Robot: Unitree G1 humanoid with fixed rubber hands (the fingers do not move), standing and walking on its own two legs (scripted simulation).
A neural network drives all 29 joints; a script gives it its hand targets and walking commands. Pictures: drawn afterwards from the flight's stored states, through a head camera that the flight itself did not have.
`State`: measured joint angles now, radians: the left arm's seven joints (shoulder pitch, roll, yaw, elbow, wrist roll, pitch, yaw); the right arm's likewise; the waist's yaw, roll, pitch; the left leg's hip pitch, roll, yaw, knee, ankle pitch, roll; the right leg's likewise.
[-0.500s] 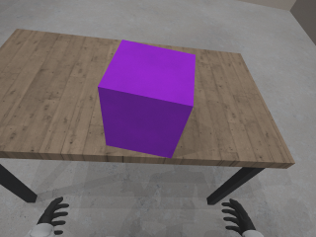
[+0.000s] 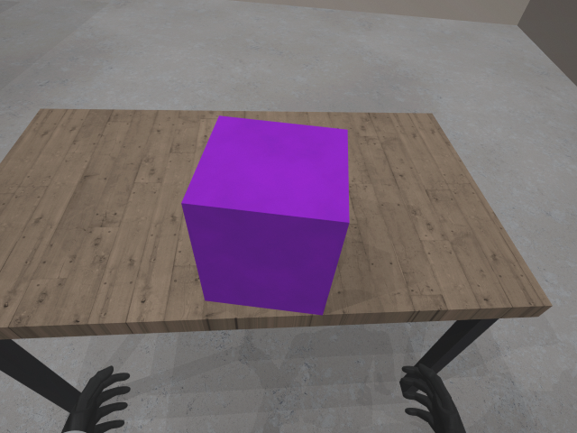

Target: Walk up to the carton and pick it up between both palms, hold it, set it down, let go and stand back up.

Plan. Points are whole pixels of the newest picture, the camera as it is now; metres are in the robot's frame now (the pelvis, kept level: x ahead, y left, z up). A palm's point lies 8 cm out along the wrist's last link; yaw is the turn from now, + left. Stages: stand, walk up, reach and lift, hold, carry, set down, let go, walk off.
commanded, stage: reach and lift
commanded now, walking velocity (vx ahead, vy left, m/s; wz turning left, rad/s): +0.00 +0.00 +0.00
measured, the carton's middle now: (272, 219) +0.45 +0.04 +0.02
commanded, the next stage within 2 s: none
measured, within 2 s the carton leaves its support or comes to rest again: neither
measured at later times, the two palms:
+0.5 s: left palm (75, 418) +0.16 +0.27 -0.03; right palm (423, 397) +0.19 -0.17 -0.02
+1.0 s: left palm (81, 375) +0.19 +0.26 +0.01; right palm (419, 368) +0.22 -0.16 +0.01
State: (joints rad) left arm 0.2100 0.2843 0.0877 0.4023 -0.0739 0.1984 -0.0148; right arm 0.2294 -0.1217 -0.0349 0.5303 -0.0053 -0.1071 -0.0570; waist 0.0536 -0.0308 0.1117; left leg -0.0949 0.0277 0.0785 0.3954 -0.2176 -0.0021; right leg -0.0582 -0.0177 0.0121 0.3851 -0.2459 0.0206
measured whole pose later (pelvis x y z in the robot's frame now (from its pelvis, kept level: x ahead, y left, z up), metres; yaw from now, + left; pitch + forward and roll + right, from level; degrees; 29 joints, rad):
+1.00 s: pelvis -0.01 +0.01 +0.00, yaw +1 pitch -5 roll -1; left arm 0.17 0.35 -0.04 0.23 -0.31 -0.06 -0.04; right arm 0.22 -0.05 0.01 0.15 0.18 -0.03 -0.17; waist 0.07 -0.02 0.07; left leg -0.13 0.02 0.07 0.45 -0.23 0.01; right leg -0.08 -0.03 0.01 0.40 -0.25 0.03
